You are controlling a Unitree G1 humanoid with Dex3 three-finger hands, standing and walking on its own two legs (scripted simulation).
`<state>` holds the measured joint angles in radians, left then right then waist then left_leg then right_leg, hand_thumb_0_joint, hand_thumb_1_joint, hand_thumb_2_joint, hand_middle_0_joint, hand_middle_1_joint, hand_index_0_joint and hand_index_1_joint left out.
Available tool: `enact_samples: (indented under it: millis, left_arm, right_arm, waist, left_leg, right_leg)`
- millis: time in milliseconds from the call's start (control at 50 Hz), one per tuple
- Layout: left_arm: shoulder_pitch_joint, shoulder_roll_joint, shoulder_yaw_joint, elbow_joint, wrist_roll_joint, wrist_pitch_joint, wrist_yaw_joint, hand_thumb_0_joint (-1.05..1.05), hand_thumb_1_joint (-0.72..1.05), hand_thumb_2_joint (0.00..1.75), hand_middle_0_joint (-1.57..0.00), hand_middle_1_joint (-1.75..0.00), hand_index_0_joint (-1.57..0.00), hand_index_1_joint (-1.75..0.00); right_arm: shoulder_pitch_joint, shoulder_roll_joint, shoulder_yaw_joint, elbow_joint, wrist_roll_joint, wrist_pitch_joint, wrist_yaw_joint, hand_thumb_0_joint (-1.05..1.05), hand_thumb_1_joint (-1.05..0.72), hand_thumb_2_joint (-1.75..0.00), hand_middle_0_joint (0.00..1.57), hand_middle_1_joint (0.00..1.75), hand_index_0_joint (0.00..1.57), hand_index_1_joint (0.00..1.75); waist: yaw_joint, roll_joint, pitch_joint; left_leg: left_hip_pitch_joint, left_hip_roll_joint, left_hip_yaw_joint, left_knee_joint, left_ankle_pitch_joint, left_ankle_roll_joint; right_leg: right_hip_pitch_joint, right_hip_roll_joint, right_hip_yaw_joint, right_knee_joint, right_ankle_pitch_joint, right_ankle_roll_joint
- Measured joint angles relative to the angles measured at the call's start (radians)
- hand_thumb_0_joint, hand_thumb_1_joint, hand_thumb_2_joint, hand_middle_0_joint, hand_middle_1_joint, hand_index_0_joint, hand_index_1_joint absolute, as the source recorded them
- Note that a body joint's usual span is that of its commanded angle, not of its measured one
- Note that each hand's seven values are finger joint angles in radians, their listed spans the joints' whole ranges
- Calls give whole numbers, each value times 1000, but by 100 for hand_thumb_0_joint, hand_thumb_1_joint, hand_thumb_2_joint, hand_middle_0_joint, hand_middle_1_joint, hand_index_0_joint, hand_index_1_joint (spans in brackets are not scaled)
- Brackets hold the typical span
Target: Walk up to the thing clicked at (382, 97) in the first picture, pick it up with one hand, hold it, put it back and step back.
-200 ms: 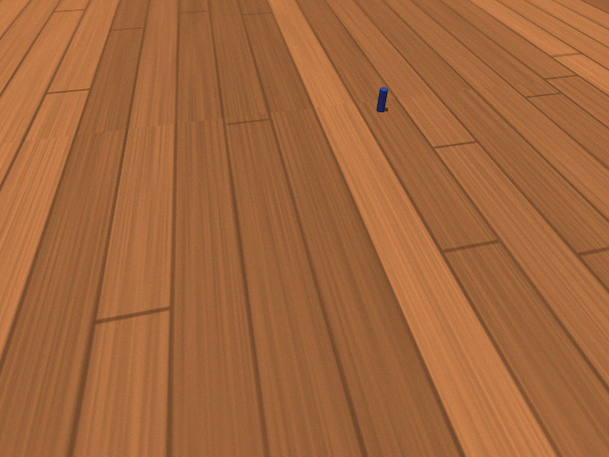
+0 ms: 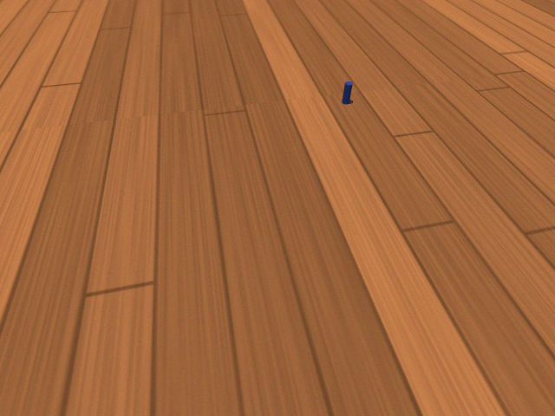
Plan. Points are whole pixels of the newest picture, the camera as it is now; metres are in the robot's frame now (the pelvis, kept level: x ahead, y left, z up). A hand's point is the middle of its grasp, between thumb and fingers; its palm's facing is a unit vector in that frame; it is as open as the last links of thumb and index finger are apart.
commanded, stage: stand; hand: left
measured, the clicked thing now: (347, 93) +2.13 -0.39 -0.71
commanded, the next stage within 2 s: walk up in 0.92 s
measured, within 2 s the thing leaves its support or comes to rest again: neither
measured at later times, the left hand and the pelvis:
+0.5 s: hand out of the picture +0.08 +0.25 -0.15, palm faces -0.02 -0.94 -0.35, open 7.4 cm; pelvis +0.01 +0.00 +0.00, yaw +0 degrees
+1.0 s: hand out of the picture +0.09 +0.26 -0.15, palm faces -0.05 -0.94 -0.33, open 7.4 cm; pelvis +0.02 +0.00 +0.00, yaw -3 degrees
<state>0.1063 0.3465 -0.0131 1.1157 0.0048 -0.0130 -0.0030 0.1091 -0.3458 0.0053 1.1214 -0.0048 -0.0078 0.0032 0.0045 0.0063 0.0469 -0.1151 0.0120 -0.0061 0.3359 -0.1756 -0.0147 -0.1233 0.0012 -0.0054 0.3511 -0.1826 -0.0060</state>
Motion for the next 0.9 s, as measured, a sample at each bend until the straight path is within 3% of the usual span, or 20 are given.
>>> enact_samples:
  millis: [900]
  left_arm:
    - [11, 4, 4, 0, 1, 1, 0, 0, 91, 89, -20, -30, -20, -30]
  right_arm:
    - [8, -1, 0, 1, -1, 3, 0, 1, -90, -90, 20, 30, 20, 30]
  waist:
    - [1, -6, 5]
  left_leg:
    - [13, -5, 3, -17, -3, 5]
  right_leg:
    - [14, -5, 3, -21, -1, 6]
